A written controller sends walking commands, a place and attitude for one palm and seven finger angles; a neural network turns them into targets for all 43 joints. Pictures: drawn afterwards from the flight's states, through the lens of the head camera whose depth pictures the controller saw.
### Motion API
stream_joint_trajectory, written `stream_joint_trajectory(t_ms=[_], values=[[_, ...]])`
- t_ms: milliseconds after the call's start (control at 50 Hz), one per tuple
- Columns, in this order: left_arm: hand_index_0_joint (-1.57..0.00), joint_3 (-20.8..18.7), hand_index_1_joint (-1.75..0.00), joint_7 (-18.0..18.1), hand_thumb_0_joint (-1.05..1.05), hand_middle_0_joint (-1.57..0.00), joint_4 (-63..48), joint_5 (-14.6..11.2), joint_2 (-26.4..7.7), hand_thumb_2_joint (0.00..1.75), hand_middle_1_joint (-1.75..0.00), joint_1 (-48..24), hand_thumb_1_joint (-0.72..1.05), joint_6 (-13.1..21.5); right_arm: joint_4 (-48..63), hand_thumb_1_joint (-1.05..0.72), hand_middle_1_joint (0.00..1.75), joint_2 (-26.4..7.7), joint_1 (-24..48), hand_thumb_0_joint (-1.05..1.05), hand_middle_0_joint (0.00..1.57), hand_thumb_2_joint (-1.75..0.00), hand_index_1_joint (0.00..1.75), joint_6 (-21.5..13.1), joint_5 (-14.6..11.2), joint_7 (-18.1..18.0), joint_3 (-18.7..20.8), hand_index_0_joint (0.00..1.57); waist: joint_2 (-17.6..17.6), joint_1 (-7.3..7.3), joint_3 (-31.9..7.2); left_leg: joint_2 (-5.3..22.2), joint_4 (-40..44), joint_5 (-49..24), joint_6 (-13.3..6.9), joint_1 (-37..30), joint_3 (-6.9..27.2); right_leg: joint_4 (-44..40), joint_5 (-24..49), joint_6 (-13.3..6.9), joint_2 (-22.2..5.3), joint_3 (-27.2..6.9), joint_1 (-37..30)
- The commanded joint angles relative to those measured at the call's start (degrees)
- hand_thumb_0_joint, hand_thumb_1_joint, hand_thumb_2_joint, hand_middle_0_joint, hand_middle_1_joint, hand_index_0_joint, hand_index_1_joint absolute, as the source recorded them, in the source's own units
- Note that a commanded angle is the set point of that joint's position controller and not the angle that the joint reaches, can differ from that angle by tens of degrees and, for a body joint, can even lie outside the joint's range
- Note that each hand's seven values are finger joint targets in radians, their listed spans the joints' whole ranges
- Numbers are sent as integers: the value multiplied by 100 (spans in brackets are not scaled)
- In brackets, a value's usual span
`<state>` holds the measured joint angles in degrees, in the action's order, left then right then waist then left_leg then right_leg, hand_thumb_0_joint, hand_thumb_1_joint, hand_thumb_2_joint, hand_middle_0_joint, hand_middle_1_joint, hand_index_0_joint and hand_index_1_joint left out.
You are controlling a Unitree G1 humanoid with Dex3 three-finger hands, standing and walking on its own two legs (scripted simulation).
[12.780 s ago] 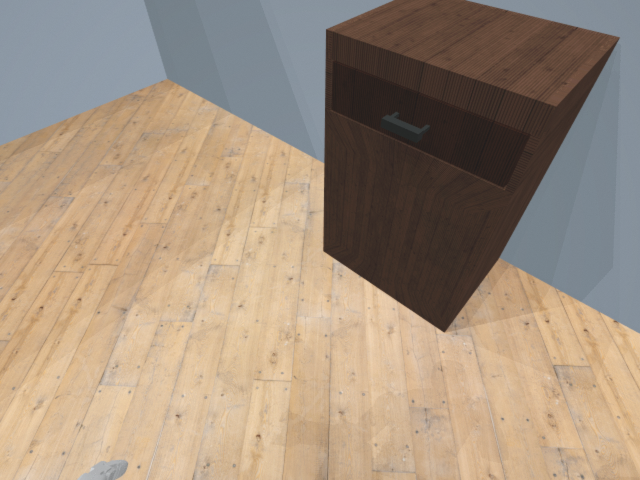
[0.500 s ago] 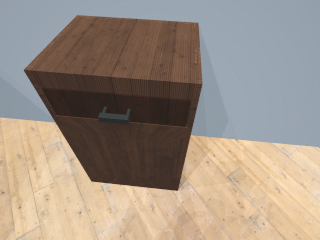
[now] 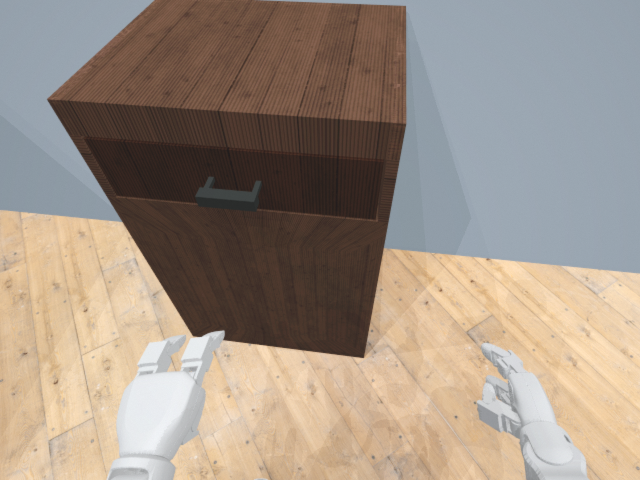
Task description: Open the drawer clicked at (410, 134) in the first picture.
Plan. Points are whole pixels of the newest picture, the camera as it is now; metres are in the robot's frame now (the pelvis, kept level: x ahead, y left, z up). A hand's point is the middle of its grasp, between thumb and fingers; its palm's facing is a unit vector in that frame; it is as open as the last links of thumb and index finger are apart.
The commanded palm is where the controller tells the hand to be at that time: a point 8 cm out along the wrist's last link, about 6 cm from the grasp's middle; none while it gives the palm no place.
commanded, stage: raise the hand with hooked fingers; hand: left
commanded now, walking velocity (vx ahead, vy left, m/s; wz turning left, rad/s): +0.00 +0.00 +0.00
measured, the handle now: (230, 191) +0.56 +0.24 +0.00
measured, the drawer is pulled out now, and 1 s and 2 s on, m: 0.00 0.00 0.00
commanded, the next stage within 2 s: move the hooked fingers above the handle in 1.46 s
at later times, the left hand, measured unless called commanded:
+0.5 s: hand (145, 347) +0.24 +0.25 +0.03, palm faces +0.01 -0.12 -0.99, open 11.6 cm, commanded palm +0.22 +0.25 +0.09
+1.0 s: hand (112, 269) +0.30 +0.29 +0.10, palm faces +0.04 -0.08 -1.00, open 13.7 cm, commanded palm +0.28 +0.29 +0.16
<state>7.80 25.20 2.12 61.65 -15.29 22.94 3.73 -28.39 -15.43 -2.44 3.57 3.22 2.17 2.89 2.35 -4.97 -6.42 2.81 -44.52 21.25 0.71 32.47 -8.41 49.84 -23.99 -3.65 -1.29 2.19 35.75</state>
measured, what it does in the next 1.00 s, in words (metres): stands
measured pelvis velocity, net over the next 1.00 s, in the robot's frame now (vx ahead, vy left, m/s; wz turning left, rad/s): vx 0.02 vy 0.04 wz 0.05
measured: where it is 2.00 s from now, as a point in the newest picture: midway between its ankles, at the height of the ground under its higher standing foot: outside the picture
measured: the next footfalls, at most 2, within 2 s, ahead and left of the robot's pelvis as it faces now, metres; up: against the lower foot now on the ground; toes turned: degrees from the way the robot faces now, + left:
none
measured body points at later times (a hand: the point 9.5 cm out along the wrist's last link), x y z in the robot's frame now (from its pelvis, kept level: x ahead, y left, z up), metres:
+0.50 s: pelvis +0.01 +0.01 +0.02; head +0.06 -0.01 +0.46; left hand +0.24 +0.25 +0.09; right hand +0.18 -0.21 -0.11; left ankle +0.01 +0.13 -0.70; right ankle +0.01 -0.08 -0.70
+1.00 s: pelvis +0.02 +0.04 +0.03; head +0.04 +0.01 +0.48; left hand +0.30 +0.29 +0.16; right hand +0.24 -0.15 -0.07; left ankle +0.01 +0.13 -0.70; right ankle +0.01 -0.08 -0.70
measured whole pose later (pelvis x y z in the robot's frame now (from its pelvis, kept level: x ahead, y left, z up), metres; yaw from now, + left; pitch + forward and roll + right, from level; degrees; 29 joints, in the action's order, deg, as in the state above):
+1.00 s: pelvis +0.02 +0.04 +0.03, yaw +3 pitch +3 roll +0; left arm 3.9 6.3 3.6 54.9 -26.0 -2.9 -0.8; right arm -34.3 -12.4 -4.8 8.4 0.7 -0.8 -0.8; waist -4.0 -4.9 -0.6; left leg 0.1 -29.3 15.9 -1.8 16.3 -5.3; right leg 30.1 -16.8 -0.3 -2.4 5.1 16.0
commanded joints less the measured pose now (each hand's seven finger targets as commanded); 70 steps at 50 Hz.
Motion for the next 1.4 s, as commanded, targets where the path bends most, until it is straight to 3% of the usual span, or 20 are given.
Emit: stream_joint_trajectory(t_ms=[0, 40, 100, 180, 240, 300, 340, 420, 440, 500, 540, 800, 860, 900, 1040, 1120, 1140, 1200, 1280, 1380], values=[[-24, -1014, -64, 686, 0, -24, -1605, 386, -1339, 67, -64, -1579, 36, -24, 680, -90, 30, -247, 359, 0, 20, -90, 30, 57, 125, -2, 60, 20, -313, 106, -1068, -642, -267, -832, -199, -502, 669, -1063, 638, -56, 92, -1428, -47], [-24, -937, -68, 648, 0, -24, -1547, 250, -1307, 65, -68, -1844, 32, 37, 657, -90, 30, -240, 362, 0, 20, -90, 30, 27, 153, -67, 60, 20, -381, 259, -1120, -631, -414, -666, -252, -574, 693, -1177, 441, 8, 31, -1362, -8], [-25, -719, -72, 349, 0, -25, -1616, -159, -1161, 62, -72, -2073, 25, 62, 582, -90, 30, -250, 391, 0, 20, -90, 30, -56, 154, -162, 29, 20, -233, 465, -1204, -601, -379, -725, -304, -614, 741, -1215, 884, 92, 33, -1190, -245], [-25, -744, -78, -180, 0, -25, -1098, -368, -1246, 58, -78, -1566, 15, -178, 499, -90, 30, -256, 365, 0, 20, -90, 30, 8, 84, -264, -59, 20, 207, 287, -1048, -549, 78, -774, -301, -296, 669, -1393, 1450, 231, -25, -913, -1152], [-26, -915, -82, -445, 0, -26, -960, -395, -1380, 55, -82, -1238, 8, -301, 447, -90, 30, -252, 340, 0, 20, -90, 30, 54, 19, -292, -110, 20, 119, 89, -1070, -516, 438, -1016, -263, -429, 666, -1385, 1859, 206, 16, -719, -1571], [-26, -1103, -87, -561, 0, -26, -916, -371, -1532, 52, -87, -1246, 1, -242, 414, -90, 30, -268, 378, 0, 20, -90, 30, 61, 2, -305, -143, 20, 111, 5, -825, -494, 682, -1031, -252, -480, 666, -1521, 1762, 185, 24, -667, -1694], [-27, -1194, -90, -524, 0, -27, -1172, -374, -1597, 50, -90, -1314, -3, -116, 403, -90, 30, -249, 293, 0, 20, -90, 30, 40, 15, -305, -102, 20, -97, -50, -1026, -487, 782, -1172, -256, -675, 650, -1515, 1914, 171, 6, -617, -1861], [-27, -1398, -96, -338, 0, -27, -1284, -401, -1674, 46, -96, -1490, -13, 13, 352, -90, 30, -296, 202, 0, 20, -90, 30, 37, 17, -289, -7, 20, -30, 4, -1013, -466, 866, -1395, -264, -893, 663, -1511, 2070, 149, 51, -478, -1783], [-27, -1315, -98, -303, 0, -27, -1361, -428, -1580, 45, -98, -1548, -15, 21, 344, -90, 30, -315, 181, 0, 20, -90, 30, 30, 2, -279, 20, 20, -180, 28, -1081, -471, 882, -1416, -261, -974, 657, -1516, 2074, 148, 44, -442, -1776], [-28, -1221, -102, -300, 0, -28, -1262, -448, -1557, 42, -102, -1956, -22, -79, 291, -90, 30, -367, 182, 0, 20, -90, 30, 39, -51, -285, 72, 20, -185, 130, -960, -440, 948, -1437, -264, -1153, 675, -1569, 1834, 140, 94, -292, -1585], [-28, -1117, -105, -340, 0, -28, -1395, -432, -1572, 40, -105, -2134, -27, -141, 263, -90, 30, -386, 125, 0, 20, -90, 30, 42, -66, -280, 105, 20, -449, 102, -1164, -408, 1010, -1637, -261, -1457, 671, -1557, 1855, 122, 101, -190, -1600], [-30, -1091, -120, -1251, 0, -30, -1101, -554, -1920, 30, -120, -3195, -50, -533, 208, -90, 30, -427, 234, 0, 20, -90, 30, 229, -248, -306, -23, 20, -437, 57, -734, -291, 1640, -2509, -205, -2077, 743, -2012, 2220, 132, 186, -14, -2127], [-30, -1005, -120, -1467, 0, -30, -1064, -587, -1986, 30, -120, -3638, -50, -495, 196, -90, 30, -409, 219, 0, 20, -90, 30, 256, -254, -319, -59, 20, -530, 90, -737, -298, 1757, -2466, -200, -2227, 739, -2137, 2172, 141, 178, 13, -2220], [-30, -1099, -120, -1622, 0, -30, -939, -652, -2096, 30, -120, -3817, -50, -457, 173, -90, 30, -435, 192, 0, 20, -90, 30, 267, -256, -342, -65, 20, -409, 93, -793, -314, 1801, -2488, -220, -2264, 742, -2217, 2232, 149, 196, 9, -2352], [-30, -1259, -120, -1969, 0, -30, -903, -830, -2442, 30, -120, -4530, -50, -117, 75, -90, 30, -462, 68, 0, 20, -90, 30, 273, -269, -354, -82, 20, -513, 110, -925, -340, 1943, -2765, -223, -2438, 789, -2389, 2452, 147, 187, 34, -2622], [-30, -1215, -120, -2167, 0, -30, -593, -977, -2228, 30, -120, -3878, -50, -33, 96, -90, 30, -515, -18, 0, 20, -90, 30, 300, -282, -283, -43, 20, -266, 43, -824, -342, 1956, -2985, -226, -2295, 753, -2406, 2703, 171, 186, 57, -2714], [-30, -1259, -120, -2188, 0, -30, -646, -1018, -2248, 30, -120, -3841, -50, 14, 110, -90, 30, -535, -37, 0, 20, -90, 30, 311, -283, -267, -20, 20, -192, 27, -782, -346, 1973, -2943, -231, -2230, 744, -2414, 2746, 174, 181, 43, -2743], [-30, -1407, -120, -2125, 0, -30, -986, -984, -2399, 30, -120, -3929, -50, 186, 158, -90, 30, -568, -10, 0, 20, -90, 30, 296, -262, -242, 11, 20, -421, -9, -926, -352, 1965, -2904, -233, -2262, 762, -2400, 2669, 155, 192, 12, -2746], [-30, -1540, -120, -1821, 0, -30, -1141, -944, -2470, 30, -120, -4022, -50, 362, 118, -90, 30, -548, -70, 0, 20, -90, 30, 270, -264, -257, 55, 20, -490, -15, -1065, -377, 1927, -2752, -237, -2284, 740, -2363, 2563, 155, 167, -16, -2641], [-30, -1584, -120, -1475, 0, -30, -1049, -851, -2503, 30, -120, -4140, -50, 276, 26, -90, 30, -538, -79, 0, 20, -90, 30, 241, -301, -262, 98, 20, -559, 3, -1137, -397, 1899, -2638, -225, -2235, 723, -2311, 2455, 144, 167, -13, -2549]])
